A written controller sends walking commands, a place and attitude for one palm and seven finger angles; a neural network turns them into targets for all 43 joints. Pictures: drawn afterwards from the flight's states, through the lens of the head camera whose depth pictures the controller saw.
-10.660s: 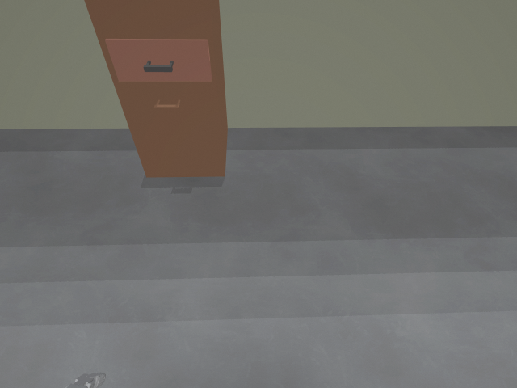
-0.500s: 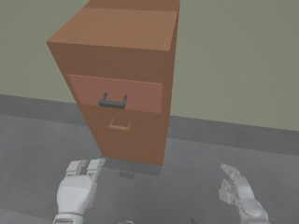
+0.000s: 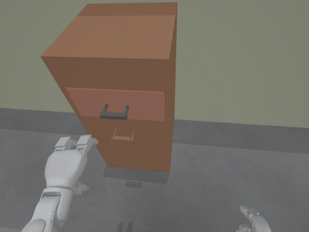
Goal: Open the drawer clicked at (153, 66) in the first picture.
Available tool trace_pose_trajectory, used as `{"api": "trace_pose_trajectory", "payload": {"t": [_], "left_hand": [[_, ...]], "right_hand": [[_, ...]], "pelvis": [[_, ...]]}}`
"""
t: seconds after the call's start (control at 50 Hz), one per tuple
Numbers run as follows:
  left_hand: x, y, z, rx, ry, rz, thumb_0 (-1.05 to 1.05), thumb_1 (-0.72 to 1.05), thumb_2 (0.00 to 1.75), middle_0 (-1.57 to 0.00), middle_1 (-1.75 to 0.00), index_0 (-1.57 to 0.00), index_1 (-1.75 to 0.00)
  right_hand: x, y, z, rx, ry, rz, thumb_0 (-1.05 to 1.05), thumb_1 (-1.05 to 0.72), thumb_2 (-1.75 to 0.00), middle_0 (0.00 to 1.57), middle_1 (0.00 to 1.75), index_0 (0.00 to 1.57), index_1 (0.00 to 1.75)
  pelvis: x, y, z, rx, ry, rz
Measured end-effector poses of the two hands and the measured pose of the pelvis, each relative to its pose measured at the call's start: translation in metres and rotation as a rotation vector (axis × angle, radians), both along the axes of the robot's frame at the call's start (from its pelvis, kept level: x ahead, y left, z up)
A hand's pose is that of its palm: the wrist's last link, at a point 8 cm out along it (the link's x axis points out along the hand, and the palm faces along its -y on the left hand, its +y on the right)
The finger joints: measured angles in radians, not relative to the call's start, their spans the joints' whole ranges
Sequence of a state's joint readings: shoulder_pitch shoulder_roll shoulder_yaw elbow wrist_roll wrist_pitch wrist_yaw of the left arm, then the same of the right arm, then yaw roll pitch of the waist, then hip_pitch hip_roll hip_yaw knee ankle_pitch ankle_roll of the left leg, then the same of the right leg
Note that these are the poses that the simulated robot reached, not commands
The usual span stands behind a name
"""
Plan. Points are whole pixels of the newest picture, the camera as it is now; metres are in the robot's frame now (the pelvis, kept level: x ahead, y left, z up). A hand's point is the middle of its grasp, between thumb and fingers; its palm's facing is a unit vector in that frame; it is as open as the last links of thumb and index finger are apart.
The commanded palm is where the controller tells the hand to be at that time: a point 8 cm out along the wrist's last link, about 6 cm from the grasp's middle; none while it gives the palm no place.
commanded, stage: raise the hand with hooked fingers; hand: left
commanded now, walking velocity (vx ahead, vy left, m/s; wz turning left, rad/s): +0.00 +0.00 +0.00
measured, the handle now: (115, 111) +0.55 +0.23 -0.09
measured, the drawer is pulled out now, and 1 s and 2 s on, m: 0.00 0.00 0.00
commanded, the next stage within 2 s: move the hooked fingers above the handle in 0.88 s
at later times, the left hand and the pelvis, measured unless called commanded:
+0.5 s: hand (57, 135) +0.31 +0.28 +0.10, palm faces +0.04 -0.07 -1.00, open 13.8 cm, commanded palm +0.28 +0.27 +0.15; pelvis +0.01 +0.03 +0.01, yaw +2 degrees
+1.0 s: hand (54, 140) +0.30 +0.28 +0.09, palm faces +0.05 -0.07 -1.00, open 13.8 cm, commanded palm +0.28 +0.28 +0.14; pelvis +0.00 +0.03 +0.02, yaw +1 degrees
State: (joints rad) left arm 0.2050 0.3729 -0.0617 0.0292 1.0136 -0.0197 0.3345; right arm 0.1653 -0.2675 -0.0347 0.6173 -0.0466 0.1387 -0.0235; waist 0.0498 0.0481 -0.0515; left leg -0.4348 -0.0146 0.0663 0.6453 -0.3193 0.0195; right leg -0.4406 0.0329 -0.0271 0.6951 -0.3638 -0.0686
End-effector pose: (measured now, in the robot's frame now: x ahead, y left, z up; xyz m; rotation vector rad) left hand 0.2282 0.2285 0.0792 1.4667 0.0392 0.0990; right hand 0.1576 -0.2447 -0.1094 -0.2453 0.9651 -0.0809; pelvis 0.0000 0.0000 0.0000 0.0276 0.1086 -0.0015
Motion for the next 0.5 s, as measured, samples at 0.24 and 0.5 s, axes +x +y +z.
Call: {"api": "trace_pose_trajectory", "payload": {"t": [0.24,0.5], "left_hand": [[0.035,0.018,0.033,0.009,-0.027,0.011,0.00,-0.36,0.35,-0.31,-1.12,-0.31,-1.11],[0.061,0.049,0.070,0.034,0.000,0.013,0.00,-0.48,0.30,-0.32,-1.19,-0.32,-1.19]], "right_hand": [[0.048,0.040,0.021,0.060,-0.111,0.031,0.01,-0.91,-0.90,0.20,0.30,0.20,0.30],[0.055,0.073,0.026,0.089,-0.081,0.089,0.01,-0.90,-0.89,0.20,0.30,0.20,0.30]], "pelvis": [[0.006,0.016,0.007,-0.010,-0.030,0.010],[0.010,0.027,0.014,-0.025,-0.061,0.030]]}}
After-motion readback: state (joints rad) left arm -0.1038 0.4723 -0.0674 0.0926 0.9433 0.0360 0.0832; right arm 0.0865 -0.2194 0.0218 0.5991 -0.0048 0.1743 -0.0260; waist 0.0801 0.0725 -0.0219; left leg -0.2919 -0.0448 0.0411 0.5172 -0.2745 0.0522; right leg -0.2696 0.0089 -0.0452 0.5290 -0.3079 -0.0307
